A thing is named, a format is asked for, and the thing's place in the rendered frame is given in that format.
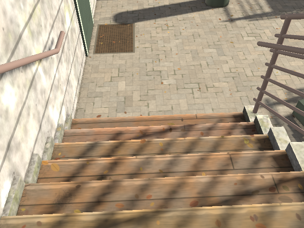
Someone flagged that stairs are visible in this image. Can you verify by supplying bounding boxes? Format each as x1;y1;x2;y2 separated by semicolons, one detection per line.
0;112;304;228

